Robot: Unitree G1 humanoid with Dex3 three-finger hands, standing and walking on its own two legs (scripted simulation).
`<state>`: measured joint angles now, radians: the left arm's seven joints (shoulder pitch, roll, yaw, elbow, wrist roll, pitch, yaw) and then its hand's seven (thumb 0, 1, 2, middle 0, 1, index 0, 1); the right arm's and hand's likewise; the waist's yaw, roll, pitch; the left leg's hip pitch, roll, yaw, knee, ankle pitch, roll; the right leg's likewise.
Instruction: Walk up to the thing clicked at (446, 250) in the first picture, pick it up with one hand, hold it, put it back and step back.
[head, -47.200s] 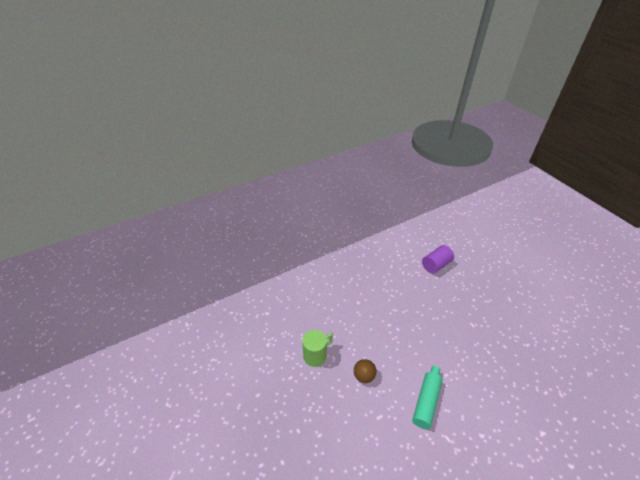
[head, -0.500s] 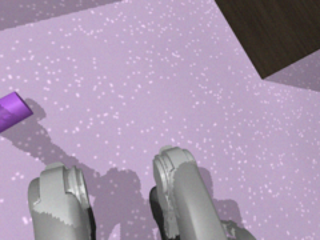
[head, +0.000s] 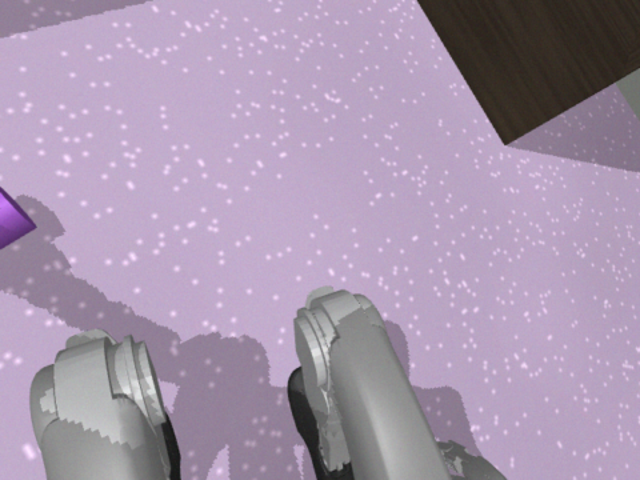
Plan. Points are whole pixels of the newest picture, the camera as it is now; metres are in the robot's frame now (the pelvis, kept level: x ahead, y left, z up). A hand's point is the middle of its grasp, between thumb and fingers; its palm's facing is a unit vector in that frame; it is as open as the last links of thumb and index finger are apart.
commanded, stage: rise first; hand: left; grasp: from above
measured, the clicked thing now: out of the picture +0.47 +0.37 -0.28
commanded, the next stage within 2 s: none
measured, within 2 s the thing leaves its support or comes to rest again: neither
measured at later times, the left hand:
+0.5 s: hand out of the picture +0.43 +0.42 -0.15, palm faces -0.28 -0.28 -0.92, open 14.0 cm
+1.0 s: hand out of the picture +0.42 +0.41 -0.14, palm faces -0.29 -0.27 -0.92, open 14.2 cm
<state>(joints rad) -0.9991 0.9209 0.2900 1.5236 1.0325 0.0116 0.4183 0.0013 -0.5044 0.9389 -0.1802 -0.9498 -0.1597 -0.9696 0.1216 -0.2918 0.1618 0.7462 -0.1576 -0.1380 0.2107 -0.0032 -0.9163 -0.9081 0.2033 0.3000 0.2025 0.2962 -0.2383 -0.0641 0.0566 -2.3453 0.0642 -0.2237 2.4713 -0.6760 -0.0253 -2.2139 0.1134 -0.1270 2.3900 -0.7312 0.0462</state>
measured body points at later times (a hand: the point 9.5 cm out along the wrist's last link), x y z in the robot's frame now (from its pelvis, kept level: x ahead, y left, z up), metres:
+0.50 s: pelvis +0.00 +0.00 +0.00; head +0.25 +0.10 +0.37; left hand +0.44 +0.43 -0.10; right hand +0.07 -0.25 -0.09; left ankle +0.07 +0.14 -0.28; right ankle +0.09 -0.12 -0.28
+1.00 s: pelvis +0.00 +0.00 +0.01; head +0.23 +0.09 +0.38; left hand +0.44 +0.42 -0.09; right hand +0.07 -0.26 -0.09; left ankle +0.07 +0.14 -0.28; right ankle +0.09 -0.12 -0.28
